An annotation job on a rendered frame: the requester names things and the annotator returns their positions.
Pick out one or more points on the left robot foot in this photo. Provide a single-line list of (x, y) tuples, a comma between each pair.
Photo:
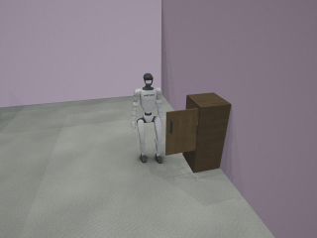
[(159, 160)]

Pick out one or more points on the left robot forearm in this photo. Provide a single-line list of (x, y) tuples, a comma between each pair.
[(159, 110)]

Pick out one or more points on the robot left upper arm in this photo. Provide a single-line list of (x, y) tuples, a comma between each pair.
[(158, 96)]

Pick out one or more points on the right robot forearm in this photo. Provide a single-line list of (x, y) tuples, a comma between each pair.
[(134, 112)]

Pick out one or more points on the handle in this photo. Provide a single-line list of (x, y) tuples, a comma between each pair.
[(171, 125)]

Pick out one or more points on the robot left thigh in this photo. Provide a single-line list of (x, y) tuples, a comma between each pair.
[(158, 129)]

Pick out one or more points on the cupboard door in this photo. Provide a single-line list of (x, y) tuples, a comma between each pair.
[(182, 138)]

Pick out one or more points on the robot right upper arm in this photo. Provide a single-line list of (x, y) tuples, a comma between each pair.
[(137, 92)]

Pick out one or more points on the right robot hand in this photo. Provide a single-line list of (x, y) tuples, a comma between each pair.
[(134, 125)]

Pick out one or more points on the left robot hand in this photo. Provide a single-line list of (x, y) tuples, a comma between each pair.
[(161, 120)]

